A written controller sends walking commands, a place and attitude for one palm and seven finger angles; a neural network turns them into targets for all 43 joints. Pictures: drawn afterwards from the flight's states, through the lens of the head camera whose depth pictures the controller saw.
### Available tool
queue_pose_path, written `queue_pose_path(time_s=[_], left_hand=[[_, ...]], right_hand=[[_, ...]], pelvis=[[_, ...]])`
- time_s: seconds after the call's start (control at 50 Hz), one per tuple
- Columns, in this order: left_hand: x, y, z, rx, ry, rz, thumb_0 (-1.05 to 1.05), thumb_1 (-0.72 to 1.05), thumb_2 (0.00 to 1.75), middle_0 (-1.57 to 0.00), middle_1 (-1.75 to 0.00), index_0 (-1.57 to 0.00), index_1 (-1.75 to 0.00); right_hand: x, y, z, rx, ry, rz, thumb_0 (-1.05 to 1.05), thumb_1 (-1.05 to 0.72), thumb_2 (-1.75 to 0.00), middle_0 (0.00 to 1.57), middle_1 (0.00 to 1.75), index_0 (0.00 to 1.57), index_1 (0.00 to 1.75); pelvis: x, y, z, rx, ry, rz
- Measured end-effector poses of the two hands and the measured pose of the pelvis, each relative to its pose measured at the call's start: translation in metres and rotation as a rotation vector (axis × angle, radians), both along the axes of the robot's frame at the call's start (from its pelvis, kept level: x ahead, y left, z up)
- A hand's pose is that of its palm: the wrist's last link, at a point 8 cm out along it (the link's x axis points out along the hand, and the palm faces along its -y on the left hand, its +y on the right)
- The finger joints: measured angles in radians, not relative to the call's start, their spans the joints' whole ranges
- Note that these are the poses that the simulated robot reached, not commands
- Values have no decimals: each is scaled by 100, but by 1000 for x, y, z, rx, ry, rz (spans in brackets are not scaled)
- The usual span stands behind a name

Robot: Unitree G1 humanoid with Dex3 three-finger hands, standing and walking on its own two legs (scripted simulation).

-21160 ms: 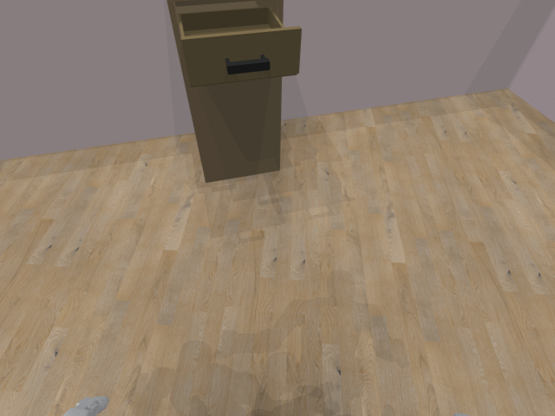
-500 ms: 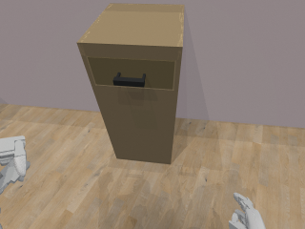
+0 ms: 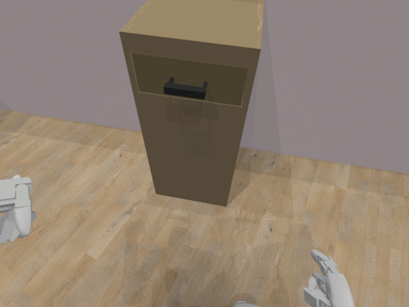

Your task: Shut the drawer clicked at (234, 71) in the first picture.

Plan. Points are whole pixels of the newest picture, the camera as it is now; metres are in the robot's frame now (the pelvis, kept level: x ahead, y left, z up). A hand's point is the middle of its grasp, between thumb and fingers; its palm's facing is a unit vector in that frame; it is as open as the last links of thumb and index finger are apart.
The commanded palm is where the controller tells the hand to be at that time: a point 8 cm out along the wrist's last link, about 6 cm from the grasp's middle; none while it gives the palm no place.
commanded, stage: step back with the hand held close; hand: left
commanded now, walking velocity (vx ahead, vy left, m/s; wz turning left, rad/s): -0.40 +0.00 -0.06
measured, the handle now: (186, 86) +0.72 +0.09 +0.01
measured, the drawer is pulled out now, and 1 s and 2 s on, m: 0.00 0.00 0.00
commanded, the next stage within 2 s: stop stepping back and stand still in 0.42 s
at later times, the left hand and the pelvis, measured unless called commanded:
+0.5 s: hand (5, 294) +0.11 +0.22 +0.18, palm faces +0.27 -0.80 -0.53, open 3.2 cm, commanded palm +0.04 +0.26 +0.19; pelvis -0.10 -0.01 +0.01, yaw -2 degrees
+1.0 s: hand out of the picture -0.01 +0.21 +0.18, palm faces +0.35 -0.81 -0.46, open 3.3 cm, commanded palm -0.07 +0.25 +0.19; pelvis -0.21 -0.02 +0.00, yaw -3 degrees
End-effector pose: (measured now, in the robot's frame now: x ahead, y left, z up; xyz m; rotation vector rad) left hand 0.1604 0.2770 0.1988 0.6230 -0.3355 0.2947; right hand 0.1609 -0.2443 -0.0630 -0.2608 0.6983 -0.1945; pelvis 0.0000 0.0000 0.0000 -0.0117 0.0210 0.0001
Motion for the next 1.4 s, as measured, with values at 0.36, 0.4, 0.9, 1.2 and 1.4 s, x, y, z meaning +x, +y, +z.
queue_pose_path(time_s=[0.36,0.4,0.9,1.2,1.4], left_hand=[[-40,-43,6,-8,69,-161,1,88,90,-140,-160,-141,-160],[-51,-33,7,-4,58,-134,1,88,90,-140,-160,-141,-160],[-190,-18,-8,-134,-32,-14,1,89,90,-141,-160,-141,-160],[-230,-20,-2,-115,-69,-12,1,89,90,-141,-160,-141,-160],[-224,-23,-11,-53,16,0,1,89,90,-141,-160,-141,-160]], right_hand=[[-61,-20,9,42,0,-52,1,-90,-90,20,30,21,30],[-76,-25,10,9,21,-65,1,-90,-90,20,30,21,30],[-244,-16,0,-1,-14,-82,1,-90,-90,20,30,21,30],[-276,-25,-7,-36,38,-54,1,-90,-90,20,30,21,30],[-258,-8,-18,71,12,14,1,-90,-90,20,30,20,30]], pelvis=[[-63,-21,9,2,47,-64],[-71,-18,10,5,50,-60],[-201,-12,2,19,-53,-74],[-226,-13,-2,9,-43,-54],[-228,-21,-3,21,-58,-18]])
